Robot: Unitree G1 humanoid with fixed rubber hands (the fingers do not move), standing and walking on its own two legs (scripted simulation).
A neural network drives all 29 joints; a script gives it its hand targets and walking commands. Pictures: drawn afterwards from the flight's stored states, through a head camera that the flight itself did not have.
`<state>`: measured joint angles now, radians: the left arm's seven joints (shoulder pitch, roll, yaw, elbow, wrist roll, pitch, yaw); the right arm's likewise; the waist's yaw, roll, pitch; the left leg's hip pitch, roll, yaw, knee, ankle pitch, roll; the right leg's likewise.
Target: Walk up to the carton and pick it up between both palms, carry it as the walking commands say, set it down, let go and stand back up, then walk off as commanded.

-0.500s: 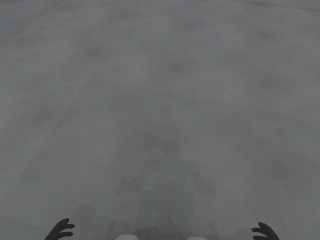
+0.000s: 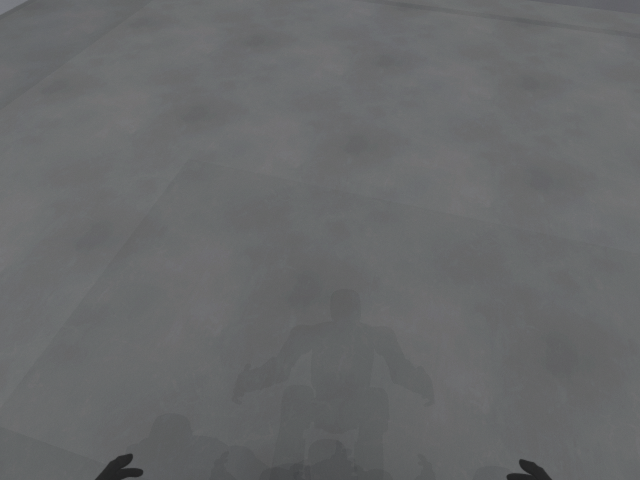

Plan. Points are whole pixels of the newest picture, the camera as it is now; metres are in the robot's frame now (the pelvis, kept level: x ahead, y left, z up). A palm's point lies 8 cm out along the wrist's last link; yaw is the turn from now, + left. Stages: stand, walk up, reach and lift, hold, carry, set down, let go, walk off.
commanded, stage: stand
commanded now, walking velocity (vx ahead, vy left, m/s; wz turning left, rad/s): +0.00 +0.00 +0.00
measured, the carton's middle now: out of the picture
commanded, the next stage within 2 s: walk up in 0.20 s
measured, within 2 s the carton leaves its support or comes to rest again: neither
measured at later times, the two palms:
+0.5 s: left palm out of the picture +0.07 +0.30 -0.13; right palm out of the picture +0.08 -0.29 -0.12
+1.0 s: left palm out of the picture +0.09 +0.18 -0.13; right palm out of the picture -0.01 -0.32 -0.13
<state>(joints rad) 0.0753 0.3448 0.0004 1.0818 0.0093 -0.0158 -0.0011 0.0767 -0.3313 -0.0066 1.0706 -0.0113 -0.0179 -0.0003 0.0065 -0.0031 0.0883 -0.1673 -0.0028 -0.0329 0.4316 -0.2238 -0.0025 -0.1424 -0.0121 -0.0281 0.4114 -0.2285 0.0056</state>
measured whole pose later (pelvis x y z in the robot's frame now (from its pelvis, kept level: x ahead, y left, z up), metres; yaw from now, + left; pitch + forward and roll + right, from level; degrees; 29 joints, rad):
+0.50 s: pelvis +0.00 +0.00 -0.01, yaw -4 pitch -3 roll +1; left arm 0.11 0.34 0.05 1.07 0.00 0.04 -0.02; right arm 0.10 -0.30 -0.03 1.03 -0.02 0.02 -0.03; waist 0.05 -0.04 0.10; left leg -0.18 -0.01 0.03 0.47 -0.25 0.01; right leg -0.24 -0.03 0.01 0.59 -0.29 0.02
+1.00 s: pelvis -0.04 -0.04 +0.00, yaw -21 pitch +0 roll +3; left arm 0.18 0.22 0.04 0.97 0.01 0.03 0.00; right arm 0.02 -0.26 -0.03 0.96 0.00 0.07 -0.03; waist 0.04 -0.02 0.15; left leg -0.37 0.01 -0.02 0.83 -0.43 -0.07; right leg -0.29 0.09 0.12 0.45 -0.15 -0.08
